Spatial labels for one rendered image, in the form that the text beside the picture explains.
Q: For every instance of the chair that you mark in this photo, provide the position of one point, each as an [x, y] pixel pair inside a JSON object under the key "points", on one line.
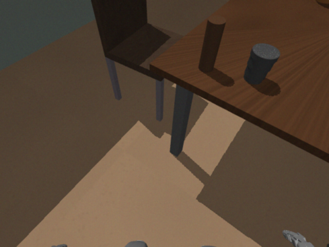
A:
{"points": [[128, 38]]}

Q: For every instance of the right robot hand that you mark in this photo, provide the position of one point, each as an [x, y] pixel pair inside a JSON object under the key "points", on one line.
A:
{"points": [[296, 239]]}

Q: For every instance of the table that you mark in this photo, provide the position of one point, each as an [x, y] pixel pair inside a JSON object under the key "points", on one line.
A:
{"points": [[292, 102]]}

